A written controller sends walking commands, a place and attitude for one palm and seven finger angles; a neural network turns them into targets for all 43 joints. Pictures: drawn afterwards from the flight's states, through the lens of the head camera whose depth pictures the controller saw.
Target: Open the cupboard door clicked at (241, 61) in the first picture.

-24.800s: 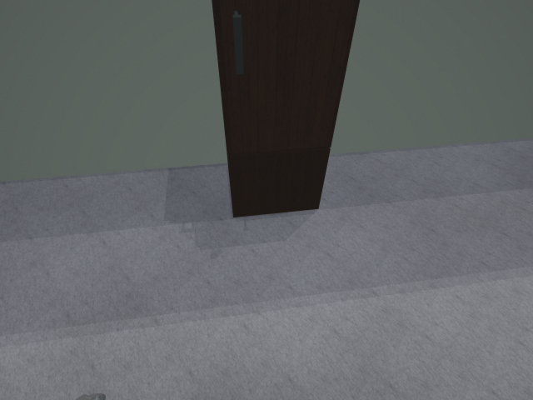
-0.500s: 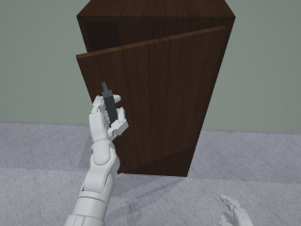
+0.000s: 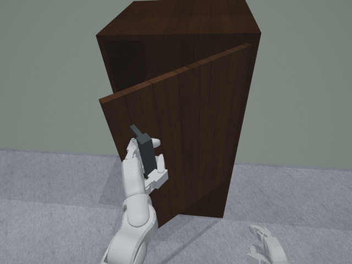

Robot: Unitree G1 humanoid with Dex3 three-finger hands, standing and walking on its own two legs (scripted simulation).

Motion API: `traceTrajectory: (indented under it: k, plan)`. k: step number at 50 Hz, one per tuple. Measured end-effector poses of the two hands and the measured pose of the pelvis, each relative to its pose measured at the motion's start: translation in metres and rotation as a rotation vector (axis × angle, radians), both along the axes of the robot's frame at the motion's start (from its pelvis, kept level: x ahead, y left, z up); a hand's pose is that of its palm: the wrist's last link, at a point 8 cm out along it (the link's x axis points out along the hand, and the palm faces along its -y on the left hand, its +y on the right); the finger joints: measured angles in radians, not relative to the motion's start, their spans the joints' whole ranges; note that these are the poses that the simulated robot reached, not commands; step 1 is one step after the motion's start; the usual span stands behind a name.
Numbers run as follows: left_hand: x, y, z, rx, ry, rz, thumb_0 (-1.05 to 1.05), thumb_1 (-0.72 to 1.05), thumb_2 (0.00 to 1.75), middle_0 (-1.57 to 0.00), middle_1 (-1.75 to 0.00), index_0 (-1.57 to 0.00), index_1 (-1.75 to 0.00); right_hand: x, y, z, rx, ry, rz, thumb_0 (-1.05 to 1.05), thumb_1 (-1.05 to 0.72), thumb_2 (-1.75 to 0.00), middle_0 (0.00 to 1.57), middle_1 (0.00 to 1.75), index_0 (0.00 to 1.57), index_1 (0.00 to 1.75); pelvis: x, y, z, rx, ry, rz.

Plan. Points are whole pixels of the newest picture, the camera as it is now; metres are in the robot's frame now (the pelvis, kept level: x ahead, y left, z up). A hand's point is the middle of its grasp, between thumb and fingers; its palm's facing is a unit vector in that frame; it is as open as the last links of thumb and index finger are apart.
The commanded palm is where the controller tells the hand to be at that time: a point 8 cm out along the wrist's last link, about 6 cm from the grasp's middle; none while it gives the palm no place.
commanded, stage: open thumb and fingers to let go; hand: left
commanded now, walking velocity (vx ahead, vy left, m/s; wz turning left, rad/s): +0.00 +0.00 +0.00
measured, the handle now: (144, 158) +0.32 +0.09 +0.11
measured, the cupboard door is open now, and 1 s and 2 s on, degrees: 42 42 43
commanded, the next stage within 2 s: slide the hand sideways off the handle in 0.74 s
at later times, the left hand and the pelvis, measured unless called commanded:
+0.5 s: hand (156, 166) +0.30 +0.06 +0.11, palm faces +0.26 -0.97 +0.00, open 13.3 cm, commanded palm +0.25 +0.10 +0.11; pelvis +0.00 +0.01 +0.00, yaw -1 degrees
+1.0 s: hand (153, 180) +0.26 +0.06 +0.11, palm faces -0.12 -0.99 -0.05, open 15.7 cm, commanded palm +0.25 +0.09 +0.11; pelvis -0.01 +0.03 +0.00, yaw +0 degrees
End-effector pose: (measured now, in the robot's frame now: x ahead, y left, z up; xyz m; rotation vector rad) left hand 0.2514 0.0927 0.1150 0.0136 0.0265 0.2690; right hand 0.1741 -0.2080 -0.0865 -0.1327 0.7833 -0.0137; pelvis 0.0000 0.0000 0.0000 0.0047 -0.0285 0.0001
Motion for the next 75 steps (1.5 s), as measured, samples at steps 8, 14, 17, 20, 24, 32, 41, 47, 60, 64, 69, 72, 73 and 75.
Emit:
traceTrajectory:
  k: [8, 14, 17, 20, 24, 32, 41, 47, 60, 64, 69, 72, 73, 75]
  plan:
    - [0.002, 0.009, 0.003, -0.01, -0.033, 0.05, 0.02, 0.49, 0.72, -0.38, -1.32, -0.37, -1.31, -0.01, -0.011, -0.003, -0.017, 0.024, -0.02, 0.01, -0.91, -0.89, 0.2, 0.3, 0.2, 0.3, 0.0, -0.004, 0.002, 0.01, 0.013, 0.003]
    - [0.006, 0.007, -0.001, -0.007, -0.026, 0.025, 0.02, 0.19, 0.6, -0.35, -1.28, -0.35, -1.27, -0.01, -0.01, -0.003, -0.027, 0.025, -0.026, 0.01, -0.91, -0.89, 0.2, 0.3, 0.2, 0.3, 0.0, -0.001, 0.002, 0.007, 0.015, 0.004]
    - [0.008, 0.007, -0.002, -0.01, -0.024, 0.016, 0.01, 0.0, 0.52, -0.34, -1.26, -0.33, -1.25, -0.008, -0.006, -0.001, -0.025, 0.018, -0.03, 0.01, -0.91, -0.89, 0.2, 0.3, 0.2, 0.3, 0.001, 0.002, 0.002, 0.007, 0.017, -0.001]
    - [0.009, 0.009, -0.002, -0.013, -0.024, 0.006, 0.01, -0.18, 0.44, -0.33, -1.24, -0.33, -1.23, -0.005, -0.001, 0.001, -0.022, 0.011, -0.029, 0.01, -0.91, -0.89, 0.2, 0.3, 0.2, 0.3, 0.003, 0.005, 0.002, 0.006, 0.018, -0.005]
    - [0.011, 0.011, -0.002, -0.012, -0.024, -0.007, 0.0, -0.34, 0.37, -0.31, -1.18, -0.32, -1.17, 0.0, 0.008, 0.004, -0.016, -0.001, -0.022, 0.01, -0.91, -0.89, 0.2, 0.3, 0.2, 0.3, 0.004, 0.01, 0.002, 0.003, 0.018, -0.009]
    - [0.01, 0.015, -0.002, -0.01, -0.02, -0.036, 0.0, -0.47, 0.31, -0.27, -0.9, -0.28, -0.9, 0.007, 0.024, 0.009, 0.001, -0.022, -0.008, 0.01, -0.91, -0.89, 0.2, 0.3, 0.2, 0.3, 0.004, 0.02, 0.001, -0.004, 0.018, -0.017]
    - [0.011, 0.017, -0.002, -0.007, -0.018, -0.048, -0.01, -0.5, 0.3, -0.36, -0.66, -0.36, -0.67, 0.004, 0.035, 0.005, 0.006, -0.014, 0.013, 0.01, -0.91, -0.89, 0.2, 0.3, 0.2, 0.3, -0.003, 0.028, -0.003, -0.012, 0.022, -0.014]
    - [0.005, 0.022, -0.004, 0.026, -0.054, -0.211, -0.01, -0.5, 0.3, -0.35, -0.54, -0.3, -0.55, -0.008, 0.037, 0.004, -0.001, 0.001, 0.02, 0.01, -0.91, -0.89, 0.2, 0.3, 0.2, 0.3, -0.01, 0.03, -0.003, -0.006, 0.021, -0.004]
    - [-0.008, 0.012, -0.008, -0.026, -0.057, -0.454, -0.01, -0.51, 0.3, -0.19, -0.35, -0.19, -0.34, -0.039, 0.03, 0.009, -0.002, -0.047, -0.056, 0.01, -0.91, -0.89, 0.2, 0.3, 0.2, 0.3, -0.019, 0.035, -0.001, -0.003, 0.004, -0.037]
    - [-0.015, 0.015, -0.006, -0.04, -0.072, -0.442, -0.01, -0.5, 0.3, -0.19, -0.34, -0.19, -0.33, -0.04, 0.028, 0.014, 0.003, -0.063, -0.066, 0.01, -0.91, -0.89, 0.2, 0.3, 0.2, 0.3, -0.017, 0.033, 0.001, -0.001, -0.002, -0.052]
    - [-0.025, 0.025, -0.004, -0.024, -0.078, -0.43, -0.01, -0.5, 0.3, -0.19, -0.33, -0.18, -0.32, -0.033, 0.024, 0.019, -0.006, -0.076, -0.061, 0.01, -0.91, -0.89, 0.2, 0.3, 0.2, 0.3, -0.014, 0.03, 0.002, -0.003, -0.007, -0.053]
    - [-0.03, 0.031, -0.004, -0.021, -0.069, -0.425, -0.01, -0.5, 0.3, -0.19, -0.33, -0.18, -0.32, -0.026, 0.021, 0.022, -0.014, -0.088, -0.057, 0.01, -0.91, -0.89, 0.2, 0.3, 0.2, 0.3, -0.011, 0.029, 0.003, -0.005, -0.007, -0.051]
    - [-0.031, 0.033, -0.004, -0.021, -0.067, -0.423, -0.01, -0.5, 0.3, -0.19, -0.33, -0.18, -0.32, -0.023, 0.021, 0.023, -0.016, -0.094, -0.056, 0.01, -0.91, -0.89, 0.2, 0.3, 0.2, 0.3, -0.01, 0.029, 0.003, -0.005, -0.006, -0.05]
    - [-0.034, 0.037, -0.004, -0.022, -0.063, -0.42, -0.01, -0.5, 0.3, -0.2, -0.33, -0.19, -0.32, -0.018, 0.019, 0.025, -0.019, -0.107, -0.053, 0.01, -0.91, -0.89, 0.2, 0.3, 0.2, 0.3, -0.008, 0.028, 0.003, -0.004, -0.002, -0.05]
